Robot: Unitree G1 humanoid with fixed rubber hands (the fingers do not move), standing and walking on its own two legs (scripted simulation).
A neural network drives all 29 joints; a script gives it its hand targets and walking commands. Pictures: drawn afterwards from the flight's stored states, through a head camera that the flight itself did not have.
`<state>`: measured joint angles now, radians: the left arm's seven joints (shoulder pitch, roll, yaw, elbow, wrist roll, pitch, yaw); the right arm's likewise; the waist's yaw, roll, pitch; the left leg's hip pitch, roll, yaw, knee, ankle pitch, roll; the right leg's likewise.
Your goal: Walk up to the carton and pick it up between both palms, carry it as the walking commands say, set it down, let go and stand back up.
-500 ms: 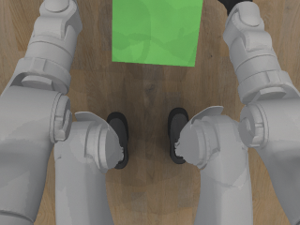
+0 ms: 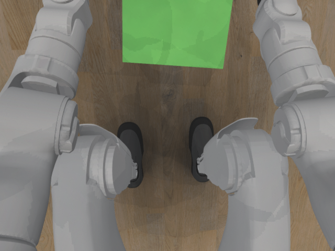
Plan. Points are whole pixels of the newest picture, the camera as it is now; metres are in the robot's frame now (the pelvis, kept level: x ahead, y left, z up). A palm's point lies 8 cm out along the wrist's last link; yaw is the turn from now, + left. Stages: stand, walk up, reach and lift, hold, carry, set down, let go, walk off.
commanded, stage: reach and lift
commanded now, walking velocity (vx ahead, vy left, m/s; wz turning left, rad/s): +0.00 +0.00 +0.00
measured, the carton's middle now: out of the picture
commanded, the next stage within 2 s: none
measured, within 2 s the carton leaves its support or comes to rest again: leaves its support in 0.98 s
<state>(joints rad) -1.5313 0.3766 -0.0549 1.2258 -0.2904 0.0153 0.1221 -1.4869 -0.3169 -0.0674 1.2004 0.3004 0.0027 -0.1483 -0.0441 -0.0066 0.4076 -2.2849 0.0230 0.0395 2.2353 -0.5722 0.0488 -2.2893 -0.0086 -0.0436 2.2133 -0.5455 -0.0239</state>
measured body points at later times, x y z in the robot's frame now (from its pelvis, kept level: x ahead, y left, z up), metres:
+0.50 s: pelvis +0.00 +0.00 +0.01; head +0.38 +0.00 +0.23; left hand +0.57 +0.11 -0.19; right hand +0.55 -0.16 -0.18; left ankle +0.11 +0.11 -0.32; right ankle +0.12 -0.11 -0.32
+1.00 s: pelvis +0.01 +0.00 -0.01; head +0.37 +0.01 +0.24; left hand +0.57 +0.11 -0.19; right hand +0.56 -0.16 -0.18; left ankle +0.11 +0.11 -0.32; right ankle +0.12 -0.11 -0.32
